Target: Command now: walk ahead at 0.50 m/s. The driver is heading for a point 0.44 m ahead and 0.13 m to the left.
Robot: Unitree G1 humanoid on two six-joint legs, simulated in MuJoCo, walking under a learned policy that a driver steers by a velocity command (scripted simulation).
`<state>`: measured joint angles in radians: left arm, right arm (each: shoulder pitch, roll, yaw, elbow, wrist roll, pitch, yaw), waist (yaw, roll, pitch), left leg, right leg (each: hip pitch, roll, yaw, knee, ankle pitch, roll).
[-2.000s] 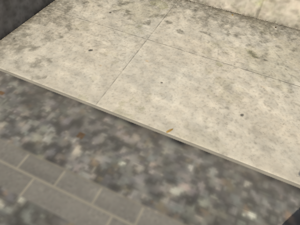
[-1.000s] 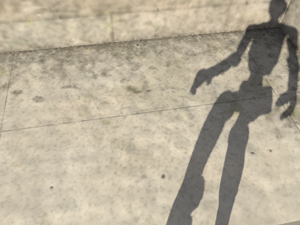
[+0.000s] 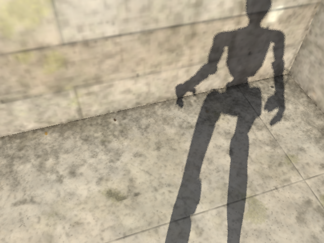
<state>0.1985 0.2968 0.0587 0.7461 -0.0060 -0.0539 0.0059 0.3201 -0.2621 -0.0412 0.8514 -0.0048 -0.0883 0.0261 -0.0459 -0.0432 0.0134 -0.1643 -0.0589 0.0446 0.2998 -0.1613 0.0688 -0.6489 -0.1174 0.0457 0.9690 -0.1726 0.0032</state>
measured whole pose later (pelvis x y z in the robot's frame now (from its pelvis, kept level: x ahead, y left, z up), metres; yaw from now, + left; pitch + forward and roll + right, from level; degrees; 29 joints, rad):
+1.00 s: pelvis +0.44 +0.00 -0.01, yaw +13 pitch +1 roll +0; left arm 0.12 0.27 0.04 0.92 0.01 0.01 0.05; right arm 0.11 -0.24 -0.04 0.84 -0.02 -0.01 -0.01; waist 0.00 -0.02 0.06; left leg -0.36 -0.04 0.02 0.44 -0.09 0.06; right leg -0.39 -0.07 0.03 0.75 -0.40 0.07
